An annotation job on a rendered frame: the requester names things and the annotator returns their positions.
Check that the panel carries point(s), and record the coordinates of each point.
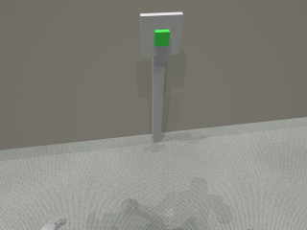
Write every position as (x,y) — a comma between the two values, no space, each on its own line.
(150,22)

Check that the robot left hand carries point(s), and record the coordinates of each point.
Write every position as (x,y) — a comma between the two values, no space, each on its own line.
(55,223)

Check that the button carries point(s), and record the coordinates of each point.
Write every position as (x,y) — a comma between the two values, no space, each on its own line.
(161,38)

